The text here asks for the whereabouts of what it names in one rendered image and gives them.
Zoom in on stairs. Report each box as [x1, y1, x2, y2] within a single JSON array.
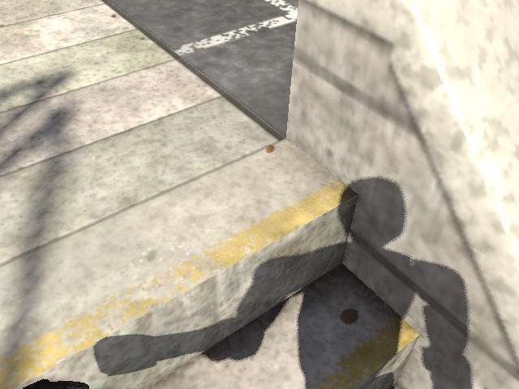
[[14, 195, 420, 389]]

